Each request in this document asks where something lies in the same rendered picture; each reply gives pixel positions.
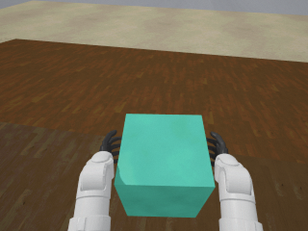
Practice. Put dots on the robot right hand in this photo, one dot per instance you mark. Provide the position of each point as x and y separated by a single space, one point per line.
219 146

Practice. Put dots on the left robot forearm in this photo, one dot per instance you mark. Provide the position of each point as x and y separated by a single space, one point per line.
93 195

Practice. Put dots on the right robot forearm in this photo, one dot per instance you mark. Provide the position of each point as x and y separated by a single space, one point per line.
236 196

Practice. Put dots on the carton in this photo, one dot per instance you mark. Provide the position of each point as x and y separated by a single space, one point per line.
164 167

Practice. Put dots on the robot left hand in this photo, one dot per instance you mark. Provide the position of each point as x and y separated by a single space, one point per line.
108 146

